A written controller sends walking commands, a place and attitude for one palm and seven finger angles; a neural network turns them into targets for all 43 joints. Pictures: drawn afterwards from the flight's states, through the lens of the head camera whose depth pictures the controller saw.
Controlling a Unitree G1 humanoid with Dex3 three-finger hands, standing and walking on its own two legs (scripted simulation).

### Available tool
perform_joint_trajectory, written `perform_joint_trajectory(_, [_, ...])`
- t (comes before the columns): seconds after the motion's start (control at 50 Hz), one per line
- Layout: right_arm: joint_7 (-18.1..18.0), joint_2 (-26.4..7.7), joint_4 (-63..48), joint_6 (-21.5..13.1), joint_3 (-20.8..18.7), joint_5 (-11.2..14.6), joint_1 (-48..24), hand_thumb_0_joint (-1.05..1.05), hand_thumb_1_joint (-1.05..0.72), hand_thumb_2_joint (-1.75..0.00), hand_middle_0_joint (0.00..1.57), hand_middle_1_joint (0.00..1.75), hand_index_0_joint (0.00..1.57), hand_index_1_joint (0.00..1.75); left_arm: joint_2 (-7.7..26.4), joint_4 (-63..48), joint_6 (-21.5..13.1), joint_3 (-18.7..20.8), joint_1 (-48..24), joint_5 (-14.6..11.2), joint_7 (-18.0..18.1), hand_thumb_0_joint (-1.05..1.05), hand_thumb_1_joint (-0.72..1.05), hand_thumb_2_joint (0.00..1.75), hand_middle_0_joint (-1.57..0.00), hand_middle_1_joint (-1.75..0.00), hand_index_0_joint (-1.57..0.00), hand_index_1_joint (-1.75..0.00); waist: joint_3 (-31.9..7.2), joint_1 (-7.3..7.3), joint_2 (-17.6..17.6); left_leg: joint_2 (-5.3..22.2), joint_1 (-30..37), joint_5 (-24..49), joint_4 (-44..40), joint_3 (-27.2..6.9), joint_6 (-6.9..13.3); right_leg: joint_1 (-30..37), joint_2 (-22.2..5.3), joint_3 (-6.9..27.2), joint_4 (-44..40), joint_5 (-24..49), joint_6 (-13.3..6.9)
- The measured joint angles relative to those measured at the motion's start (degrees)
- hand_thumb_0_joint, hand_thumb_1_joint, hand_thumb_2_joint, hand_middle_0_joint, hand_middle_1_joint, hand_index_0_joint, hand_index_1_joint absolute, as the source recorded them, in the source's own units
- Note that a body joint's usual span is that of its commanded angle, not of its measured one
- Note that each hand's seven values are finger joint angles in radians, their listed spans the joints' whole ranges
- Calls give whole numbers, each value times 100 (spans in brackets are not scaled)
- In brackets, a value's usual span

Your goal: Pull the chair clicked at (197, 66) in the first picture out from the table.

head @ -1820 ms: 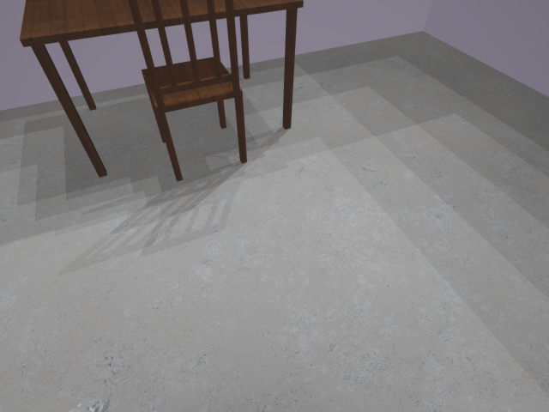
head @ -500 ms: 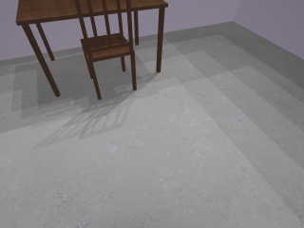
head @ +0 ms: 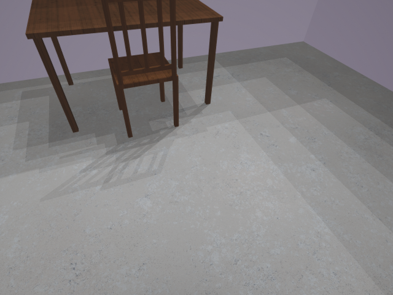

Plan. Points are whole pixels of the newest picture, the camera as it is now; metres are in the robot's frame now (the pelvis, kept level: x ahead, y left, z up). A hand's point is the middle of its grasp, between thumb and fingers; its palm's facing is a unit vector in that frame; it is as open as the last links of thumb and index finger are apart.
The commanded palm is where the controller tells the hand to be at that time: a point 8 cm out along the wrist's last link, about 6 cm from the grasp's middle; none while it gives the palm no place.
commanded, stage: walk to a spot facing it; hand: left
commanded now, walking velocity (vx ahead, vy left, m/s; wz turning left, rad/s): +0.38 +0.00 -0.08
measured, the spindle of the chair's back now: (144, 37) +1.42 +0.38 -0.05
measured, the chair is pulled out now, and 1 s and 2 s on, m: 0.00 0.00 0.00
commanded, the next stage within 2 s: turn to face it in 1.54 s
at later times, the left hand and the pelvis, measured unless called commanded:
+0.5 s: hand (148, 239) +0.31 +0.15 -0.18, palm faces -0.05 -0.97 -0.22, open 7.3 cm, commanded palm none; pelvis +0.19 -0.04 -0.02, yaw -3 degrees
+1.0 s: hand (145, 206) +0.41 +0.18 -0.17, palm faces +0.03 -0.99 -0.14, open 7.3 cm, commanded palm none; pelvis +0.41 +0.00 +0.01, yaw -2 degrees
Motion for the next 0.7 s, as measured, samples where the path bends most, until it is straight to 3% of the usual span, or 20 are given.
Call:
perform_joint_trajectory(0.06, [-8,219,35,-135,-25,1,211,0,-91,-90,20,30,20,30,-135,123,27,56,330,-6,1,0,91,90,-20,-30,-20,-30,17,30,-216,-103,226,-28,-60,232,-31,-96,-148,111,527,-303,-27])
perform_joint_trajectory(0.14, [-126,495,8,-396,-41,-17,616,0,-91,-90,20,30,20,30,-277,282,130,79,362,19,-11,0,91,90,-20,-30,-20,-30,154,-143,-235,-114,668,-95,-474,369,38,-1060,-188,-134,2738,-752,-115])
perform_joint_trajectory(0.18, [-164,626,91,-432,-30,-17,859,0,-91,-90,20,30,20,30,-297,215,132,124,200,26,-47,1,91,90,-20,-30,-20,-30,247,-190,-220,-107,926,-5,-828,365,42,-1523,-297,-285,3182,-549,-82])
perform_joint_trajectory(0.24, [-193,764,302,-432,-30,-6,1176,0,-91,-90,20,30,20,30,-324,1,112,173,-147,24,-104,1,91,90,-20,-30,-20,-30,366,-195,-165,-94,1290,106,-1343,375,-1,-2055,-506,-422,2988,-40,-26])
perform_joint_trajectory(0.3, [-205,829,469,-407,-47,-17,1379,0,-91,-90,20,30,20,30,-251,-183,96,241,-525,21,-84,1,94,90,-20,-30,-20,-30,520,-229,-92,-57,1626,93,-1685,428,-79,-2253,-616,-555,2071,388,-31])
perform_joint_trajectory(0.4, [-196,798,651,-354,-105,-15,1560,0,-91,-90,20,30,20,30,-132,-456,-60,303,-1064,11,-99,1,94,90,-20,-30,-19,-30,730,-342,57,125,1966,-426,-1428,490,-268,-1904,-416,-741,846,651,-257])
perform_joint_trajectory(0.44, [-156,812,696,-299,-125,37,1594,0,-91,-90,20,30,20,30,-71,-570,-259,324,-1167,47,-68,1,93,90,-20,-30,-19,-30,734,-303,11,228,1479,-763,15,436,-182,-1670,-397,-792,701,1040,-353])
perform_joint_trajectory(0.5, [-105,693,596,-163,-198,80,1204,1,-91,-90,20,30,20,30,-126,-609,-400,319,-1182,-3,12,0,93,90,-19,-30,-19,-30,772,-259,60,247,73,-515,3002,38,64,-1478,-335,-904,1056,526,-327])
perform_joint_trajectory(0.54, [-93,570,396,-117,-259,36,843,1,-91,-90,20,30,20,30,-205,-531,-374,284,-1057,7,73,0,92,90,-19,-30,-19,-30,685,-265,82,330,-712,-133,3728,32,99,-1175,-273,-949,808,414,-278])
perform_joint_trajectory(0.62, [-64,407,-151,-107,-336,-13,153,1,-91,-90,20,30,19,30,-323,-275,-303,275,-672,47,177,0,94,90,-20,-30,-20,-30,406,-300,58,552,-1676,287,3095,192,-23,-627,-187,-979,196,446,-229])
perform_joint_trajectory(0.7, [36,388,-551,-160,-359,-16,-320,0,-92,-90,20,30,19,30,-271,-100,-262,253,-329,64,102,0,95,90,-20,-30,-20,-30,227,-189,-20,633,-1786,697,1638,374,-118,-147,-155,-1002,-146,305,-146])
